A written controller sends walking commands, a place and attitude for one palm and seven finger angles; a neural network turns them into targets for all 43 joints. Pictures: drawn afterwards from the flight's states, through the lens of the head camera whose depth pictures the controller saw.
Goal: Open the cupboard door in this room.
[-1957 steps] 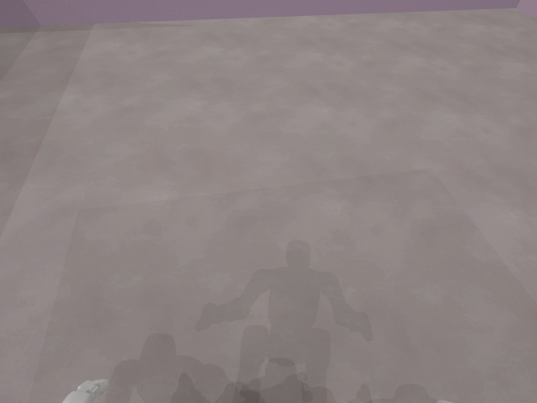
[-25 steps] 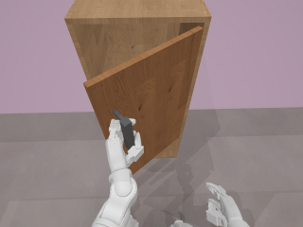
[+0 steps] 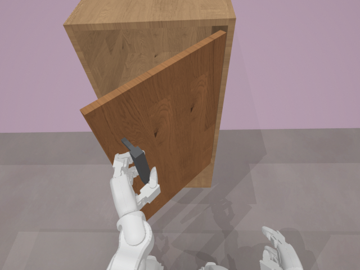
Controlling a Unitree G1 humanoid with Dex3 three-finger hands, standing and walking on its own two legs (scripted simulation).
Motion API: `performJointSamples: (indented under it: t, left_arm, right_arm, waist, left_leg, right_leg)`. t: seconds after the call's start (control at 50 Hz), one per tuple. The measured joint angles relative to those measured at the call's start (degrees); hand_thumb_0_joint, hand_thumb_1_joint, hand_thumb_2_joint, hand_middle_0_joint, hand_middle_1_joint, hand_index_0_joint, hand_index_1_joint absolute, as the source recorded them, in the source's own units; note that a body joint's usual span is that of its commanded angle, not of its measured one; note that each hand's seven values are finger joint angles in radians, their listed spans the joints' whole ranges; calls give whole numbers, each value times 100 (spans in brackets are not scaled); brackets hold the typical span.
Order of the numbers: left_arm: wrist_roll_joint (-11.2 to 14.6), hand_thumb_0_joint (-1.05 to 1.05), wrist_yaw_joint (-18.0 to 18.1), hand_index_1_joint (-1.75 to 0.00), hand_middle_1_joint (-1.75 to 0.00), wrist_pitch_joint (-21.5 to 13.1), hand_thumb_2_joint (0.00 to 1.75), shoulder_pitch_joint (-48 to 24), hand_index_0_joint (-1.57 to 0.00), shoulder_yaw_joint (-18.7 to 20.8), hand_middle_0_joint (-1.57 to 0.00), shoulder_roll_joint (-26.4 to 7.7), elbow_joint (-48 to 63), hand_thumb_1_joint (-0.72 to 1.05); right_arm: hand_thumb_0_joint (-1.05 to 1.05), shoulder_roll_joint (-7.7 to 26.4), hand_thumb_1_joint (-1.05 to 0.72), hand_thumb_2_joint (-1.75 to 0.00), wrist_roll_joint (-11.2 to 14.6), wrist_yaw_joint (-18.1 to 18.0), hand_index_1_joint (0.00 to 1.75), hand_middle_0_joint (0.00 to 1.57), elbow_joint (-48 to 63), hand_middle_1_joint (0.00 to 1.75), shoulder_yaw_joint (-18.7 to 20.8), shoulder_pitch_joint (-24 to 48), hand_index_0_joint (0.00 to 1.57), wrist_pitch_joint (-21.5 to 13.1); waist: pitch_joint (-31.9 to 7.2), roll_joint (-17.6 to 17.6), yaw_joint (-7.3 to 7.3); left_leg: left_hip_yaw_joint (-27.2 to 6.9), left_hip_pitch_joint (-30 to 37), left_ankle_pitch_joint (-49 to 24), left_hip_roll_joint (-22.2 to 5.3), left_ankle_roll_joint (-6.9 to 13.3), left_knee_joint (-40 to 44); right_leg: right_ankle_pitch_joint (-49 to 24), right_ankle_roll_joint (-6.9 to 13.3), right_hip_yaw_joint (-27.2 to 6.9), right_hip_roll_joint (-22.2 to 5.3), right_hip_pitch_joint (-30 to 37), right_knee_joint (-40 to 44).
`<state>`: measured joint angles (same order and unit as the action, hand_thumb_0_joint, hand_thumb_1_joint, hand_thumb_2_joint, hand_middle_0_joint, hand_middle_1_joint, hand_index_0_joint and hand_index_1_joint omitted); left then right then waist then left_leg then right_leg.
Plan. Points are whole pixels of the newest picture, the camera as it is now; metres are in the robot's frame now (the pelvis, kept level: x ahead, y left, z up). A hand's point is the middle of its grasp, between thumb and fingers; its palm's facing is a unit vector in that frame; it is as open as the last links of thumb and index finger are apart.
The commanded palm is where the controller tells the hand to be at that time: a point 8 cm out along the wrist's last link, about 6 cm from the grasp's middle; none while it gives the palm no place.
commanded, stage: open thumb and fingers to let go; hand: left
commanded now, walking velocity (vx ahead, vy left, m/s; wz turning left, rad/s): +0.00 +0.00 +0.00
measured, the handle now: (137, 162) +0.35 +0.11 +0.05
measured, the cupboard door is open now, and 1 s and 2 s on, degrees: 44 47 47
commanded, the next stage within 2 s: slide the hand sideways off the handle in 0.60 s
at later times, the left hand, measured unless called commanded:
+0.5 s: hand (148, 186) +0.29 +0.08 +0.04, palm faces +0.32 -0.95 -0.04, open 14.6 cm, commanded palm +0.25 +0.10 +0.04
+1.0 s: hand (149, 206) +0.25 +0.07 +0.05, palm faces -0.13 -0.99 +0.08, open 16.4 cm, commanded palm +0.23 +0.12 +0.04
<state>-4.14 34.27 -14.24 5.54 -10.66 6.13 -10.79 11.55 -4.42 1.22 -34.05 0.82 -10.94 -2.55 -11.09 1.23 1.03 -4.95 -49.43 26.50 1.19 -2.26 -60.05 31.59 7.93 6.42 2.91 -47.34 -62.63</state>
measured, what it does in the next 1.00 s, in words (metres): shifts its weight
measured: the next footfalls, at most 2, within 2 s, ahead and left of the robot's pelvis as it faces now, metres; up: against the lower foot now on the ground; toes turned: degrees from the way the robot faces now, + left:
none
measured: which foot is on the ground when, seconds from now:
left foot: down 0.00-1.00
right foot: down 0.00-1.00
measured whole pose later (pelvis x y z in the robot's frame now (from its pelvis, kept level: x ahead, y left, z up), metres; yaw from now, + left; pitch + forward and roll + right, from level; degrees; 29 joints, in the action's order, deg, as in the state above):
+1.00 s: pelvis -0.02 +0.07 -0.01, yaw -3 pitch +14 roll -1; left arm -0.9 14.2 -21.0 8.0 -20.3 3.4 -8.5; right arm 11.8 -1.5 2.3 -27.6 -0.4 -13.5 -2.1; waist -9.0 3.0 0.9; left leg -1.1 -52.4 28.2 2.1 1.4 -66.5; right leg 30.9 2.3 2.8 1.6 -49.4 -66.1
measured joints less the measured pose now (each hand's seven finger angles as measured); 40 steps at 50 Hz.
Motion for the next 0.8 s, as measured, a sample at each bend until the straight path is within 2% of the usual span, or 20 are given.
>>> performJointSamples:
  t: [0.1,0.2,0.28,0.36,0.54,0.72,0.76,0.8]
  left_arm:
    - [-64,1,-42,-127,-124,-131,66,183,-34,-41,-31,-22,126,28]
    - [-32,1,-79,-124,-123,-264,52,190,-32,-97,-30,-35,116,-1]
    - [-22,1,-79,-121,-121,-262,42,135,-31,-106,-30,-33,71,-23]
    - [-21,0,-56,-114,-115,-237,36,78,-29,-141,-29,-35,14,-37]
    - [-118,-1,53,-81,-81,-174,31,-102,-26,-351,-24,-61,-163,-48]
    - [-126,-1,164,-47,-46,-9,30,-413,-23,-576,-20,-64,-430,-50]
    - [-94,-1,-226,-42,-41,-87,30,-355,-20,-569,-19,-94,-337,-50]
    - [4,-1,-983,-38,-38,-328,30,-203,-15,-571,-18,-237,-209,-50]
  right_arm:
    - [1,-47,-91,-90,-9,14,30,20,-11,30,-2,-85,20,-102]
    - [1,-74,-91,-90,0,-11,30,20,-36,30,-25,-73,20,-173]
    - [1,-83,-91,-90,3,-24,30,20,-31,30,-27,-47,20,-186]
    - [1,-83,-91,-90,9,-34,30,20,-7,30,-33,-26,20,-199]
    - [1,-101,-91,-90,13,-12,30,20,63,30,-42,25,20,-221]
    - [1,-186,-91,-90,10,78,30,20,58,30,-104,55,20,-201]
    - [1,-177,-91,-90,54,126,30,20,136,30,-145,23,20,-185]
    - [1,-142,-91,-90,96,143,30,20,271,30,-150,-78,20,-162]
  waist:
    - [-4,44,10]
    - [11,73,17]
    - [5,78,9]
    - [2,76,10]
    - [-6,73,43]
    - [-18,93,45]
    - [26,82,75]
    - [70,65,51]
  left_leg:
    - [-18,-76,-18,6,10,-18]
    - [-16,-147,18,4,17,-76]
    - [3,-178,18,10,-13,-111]
    - [18,-171,17,21,-13,-127]
    - [57,-175,24,24,-44,-195]
    - [148,-165,75,14,83,-313]
    - [157,-184,76,46,121,-347]
    - [169,-232,77,82,159,-399]
  right_leg:
    - [-3,-2,21,-6,-72,-22]
    - [3,-8,24,-7,-144,-78]
    - [-1,-18,6,-16,-177,-111]
    - [-13,-59,-10,-31,-161,-107]
    - [-63,-164,-53,-42,-126,-78]
    - [-98,-292,-142,-35,-85,-82]
    - [-92,-322,-147,-68,-96,-117]
    - [-79,-355,-153,-104,-137,-175]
